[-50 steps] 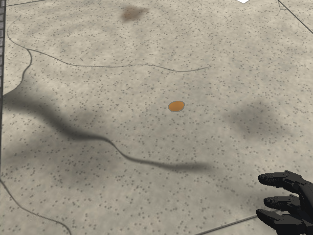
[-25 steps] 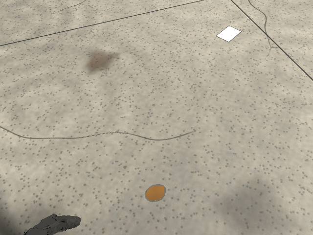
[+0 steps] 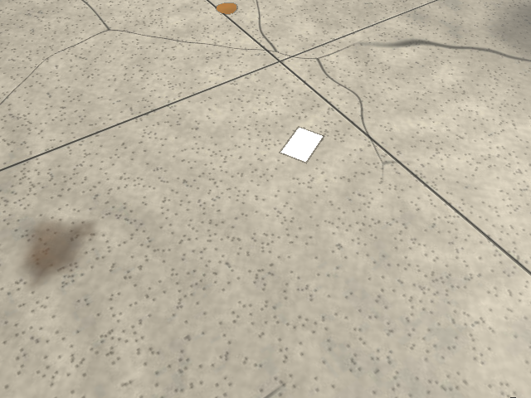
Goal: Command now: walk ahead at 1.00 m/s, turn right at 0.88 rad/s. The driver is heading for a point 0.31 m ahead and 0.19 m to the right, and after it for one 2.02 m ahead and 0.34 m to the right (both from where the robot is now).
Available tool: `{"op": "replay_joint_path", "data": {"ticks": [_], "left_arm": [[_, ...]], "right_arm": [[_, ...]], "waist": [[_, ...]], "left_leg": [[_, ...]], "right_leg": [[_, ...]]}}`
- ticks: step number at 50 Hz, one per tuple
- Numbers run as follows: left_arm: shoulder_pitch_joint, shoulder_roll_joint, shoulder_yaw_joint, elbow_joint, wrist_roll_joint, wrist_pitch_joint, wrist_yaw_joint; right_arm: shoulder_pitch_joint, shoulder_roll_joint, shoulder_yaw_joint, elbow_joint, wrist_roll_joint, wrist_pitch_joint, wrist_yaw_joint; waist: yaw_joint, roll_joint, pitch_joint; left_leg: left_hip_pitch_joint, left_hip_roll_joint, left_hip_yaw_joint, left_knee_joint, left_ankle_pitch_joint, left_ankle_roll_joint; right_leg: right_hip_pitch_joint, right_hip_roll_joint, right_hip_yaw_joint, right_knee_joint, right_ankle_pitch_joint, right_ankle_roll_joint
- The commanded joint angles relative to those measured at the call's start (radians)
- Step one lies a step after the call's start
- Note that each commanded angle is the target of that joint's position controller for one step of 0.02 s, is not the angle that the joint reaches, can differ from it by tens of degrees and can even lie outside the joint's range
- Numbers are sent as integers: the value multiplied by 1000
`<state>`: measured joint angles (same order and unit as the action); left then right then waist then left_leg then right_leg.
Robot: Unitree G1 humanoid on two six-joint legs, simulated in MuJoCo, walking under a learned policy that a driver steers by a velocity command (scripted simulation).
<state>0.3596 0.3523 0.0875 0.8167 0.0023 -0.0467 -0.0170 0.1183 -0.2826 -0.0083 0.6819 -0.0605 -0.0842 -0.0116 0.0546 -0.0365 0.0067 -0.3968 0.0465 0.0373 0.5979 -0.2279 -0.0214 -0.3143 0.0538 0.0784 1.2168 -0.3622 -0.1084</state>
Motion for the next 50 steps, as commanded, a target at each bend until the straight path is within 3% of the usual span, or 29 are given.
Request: {"op": "replay_joint_path", "data": {"ticks": [1, 3, 4, 9, 11, 13, 15, 16, 17, 18, 19, 20, 21, 22, 25, 28, 30, 32, 35, 37, 38, 39, 40, 41, 42, 43, 45, 46, 50], "left_arm": [[-110, 19, -11, -122, 28, 12, -28], [-160, -21, -24, -157, 31, 41, -46], [-189, -29, -29, -174, 31, 50, -51], [-364, -17, -55, -262, 25, 52, -81], [-420, -23, -65, -276, 24, 50, -90], [-375, 4, -58, -252, 24, 46, -82], [-139, 66, -30, -187, 23, 41, -63], [77, 111, -2, -119, 22, 36, -45], [147, 152, 28, -72, 14, 38, -17], [47, 243, 43, -93, 16, 52, -1], [56, 278, 52, -144, 31, 63, 3], [42, 217, 45, -137, 26, 61, 17], [-4, 161, 30, -118, 25, 50, 25], [-33, 132, 18, -104, 25, 32, 28], [-48, 64, -13, -79, 13, -24, 27], [-8, 69, -8, -52, 3, -54, 10], [26, 70, -6, -40, -13, -67, -1], [67, 85, -4, -17, -22, -76, -2], [87, 131, 1, 9, -4, -71, 10], [76, 176, 9, 22, 29, -53, 26], [26, 180, 11, 19, 45, -38, 32], [3, 114, -6, 4, 56, -38, 34], [167, -65, -48, -49, -3, -49, 12], [79, 19, -47, -43, 10, -59, 20], [-27, 43, -42, -64, 3, -58, 21], [-81, 45, -48, -73, 14, -56, 13], [-93, 9, -59, -94, 35, -34, -9], [-92, -13, -67, -96, 39, -21, -18], [-299, -16, -88, -190, 54, -15, -34]], "right_arm": [[196, -101, -44, 21, 5, -7, -6], [241, -68, -37, 75, 30, -25, 3], [254, -59, -36, 89, 39, -31, 9], [225, -94, -44, 118, 36, -49, 7], [254, -127, -50, 133, 34, -47, 2], [300, -183, -63, 135, 36, -32, -9], [263, -248, -82, 117, 30, 2, -23], [215, -254, -85, 92, 26, 17, -22], [215, -216, -82, 91, 16, 23, -8], [265, -64, -43, 34, -1, 13, 4], [234, -115, -40, -72, 30, -11, 4], [151, -149, -38, -70, 28, -31, 5], [157, -148, -35, -50, 31, -34, 6], [162, -131, -29, -36, 16, -23, 4], [186, -79, -15, -23, -6, 34, 20], [-11, -38, 4, -93, 13, 32, 38], [-84, -20, 11, -106, 29, 25, 53], [-126, -28, 5, -106, 42, 22, 57], [-123, -75, -16, -104, 34, 21, 44], [66, -137, -48, -54, 39, 22, 25], [281, -165, -65, 9, 39, 26, 10], [484, -230, -88, 54, 23, 30, -10], [458, -331, -112, 62, -16, 22, -4], [396, -236, -102, 54, 9, 25, 18], [291, -176, -90, 56, 16, 17, 23], [260, -126, -80, 68, 18, 12, 29], [258, -66, -56, 110, 17, 3, 23], [268, -60, -51, 127, 25, -5, 23], [315, -88, -55, 163, 54, -32, 33]], "waist": [[-104, 116, -26], [-81, 151, 12], [-75, 132, 16], [-44, 89, 99], [-44, 69, 133], [-12, 105, 70], [128, 148, -62], [217, 139, -151], [210, 27, -161], [55, -204, -128], [71, -154, -341], [74, 13, -210], [8, 95, -51], [-45, 136, 2], [-119, 130, 61], [-64, 78, 135], [-24, 65, 121], [5, 58, 107], [-9, 11, 49], [-115, -52, -78], [-236, -46, -164], [-318, 5, -263], [-154, 384, -371], [-190, 251, -340], [-153, 141, -151], [-135, 30, -85], [-64, 49, -9], [-46, 74, 16], [-46, 76, 142]], "left_leg": [[403, 273, -345, -356, -136, 113], [377, 246, -195, -370, 73, 85], [379, 238, -129, -381, 165, 78], [313, 165, 151, -477, 399, 54], [321, 153, 232, -468, 665, 33], [416, 165, 253, -335, 1112, 20], [414, 214, 234, -6, 1335, 29], [304, 225, 206, 277, 1259, 46], [86, 111, 201, 644, 548, 35], [-262, -39, 153, 1044, -309, 5], [-470, -58, -71, 1121, -256, 4], [-518, 1, -101, 1025, -155, 9], [-470, 47, -88, 910, -90, 12], [-383, 76, -88, 842, -94, 7], [-220, 132, -88, 631, -141, -28], [-220, 135, -33, 313, 109, -14], [-119, 95, 6, 124, 333, 18], [-70, 57, 25, 22, 465, 51], [-39, -24, 51, -58, 348, 96], [134, -89, 40, -37, 152, 124], [341, -87, 45, -58, 86, 137], [597, 52, -93, 10, -127, 160], [840, 352, -712, -159, -414, 311], [798, 325, -924, -322, -485, 303], [632, 297, -711, -328, -401, 282], [493, 257, -583, -337, -279, 266], [299, 181, -419, -386, -199, 222], [252, 164, -378, -418, -190, 217], [156, 104, -245, -561, -28, 241]], "right_leg": [[-460, -132, 0, 96, 89, 10], [-482, -157, -17, 76, 104, 20], [-502, -160, -29, 71, 127, 21], [-426, -134, -146, -237, 351, 2], [-315, -87, -236, -396, 371, -35], [-188, -4, -297, -446, 330, -68], [74, 51, -274, -448, 232, -109], [318, 62, -215, -492, 191, -148], [519, 28, -108, -563, 132, -178], [631, -173, 251, -543, 326, -244], [808, -311, 649, -806, 57, -387], [676, -333, 690, -961, -72, -336], [478, -310, 598, -990, -31, -291], [316, -273, 512, -987, 67, -266], [29, -178, 318, -1038, 189, -240], [-14, -93, 158, -1107, 335, -197], [7, -73, 99, -1142, 447, -155], [115, -112, 94, -1179, 569, -130], [356, -154, 64, -1058, 970, -88], [440, -187, 57, -788, 1260, -56], [362, -167, 27, -533, 1215, -44], [151, -116, 3, -175, 957, -38], [-256, 87, 2, 240, -43, 14], [-383, 60, 68, 289, -58, -17], [-428, -18, 61, 244, 60, -20], [-389, -54, 45, 178, 99, -17], [-322, -90, 50, 95, 96, -2], [-317, -105, 48, 59, 86, 9], [-422, -173, -57, -209, 239, 63]]}}
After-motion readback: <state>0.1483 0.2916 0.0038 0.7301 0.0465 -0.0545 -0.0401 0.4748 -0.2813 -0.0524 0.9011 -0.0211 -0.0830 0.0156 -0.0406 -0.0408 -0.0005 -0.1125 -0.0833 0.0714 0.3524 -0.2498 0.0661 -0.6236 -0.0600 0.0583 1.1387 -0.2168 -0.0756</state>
